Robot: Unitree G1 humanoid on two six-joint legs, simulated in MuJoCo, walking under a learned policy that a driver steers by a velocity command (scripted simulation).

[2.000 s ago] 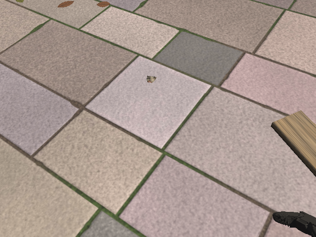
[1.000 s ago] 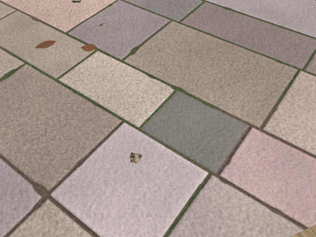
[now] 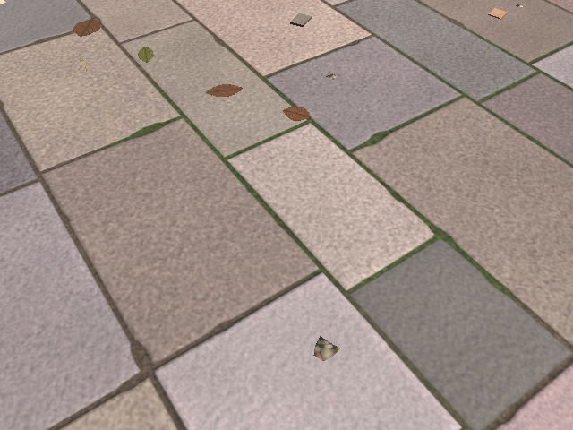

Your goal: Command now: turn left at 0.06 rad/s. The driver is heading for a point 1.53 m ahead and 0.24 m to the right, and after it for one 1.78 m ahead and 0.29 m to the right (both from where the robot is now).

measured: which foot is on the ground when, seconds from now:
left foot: down 0.00-1.00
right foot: down 0.00-1.00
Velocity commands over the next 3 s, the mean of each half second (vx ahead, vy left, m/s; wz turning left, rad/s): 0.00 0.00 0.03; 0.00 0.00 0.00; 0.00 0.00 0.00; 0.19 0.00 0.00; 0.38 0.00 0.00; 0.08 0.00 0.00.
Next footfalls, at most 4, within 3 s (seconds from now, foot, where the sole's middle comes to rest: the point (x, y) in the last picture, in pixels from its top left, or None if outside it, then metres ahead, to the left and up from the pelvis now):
2.32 left None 0.43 0.11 -0.77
2.72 right None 0.51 -0.11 -0.77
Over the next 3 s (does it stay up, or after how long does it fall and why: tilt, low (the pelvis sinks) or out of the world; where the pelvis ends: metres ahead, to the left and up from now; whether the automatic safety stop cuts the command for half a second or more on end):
stays up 0.44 0.00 0.00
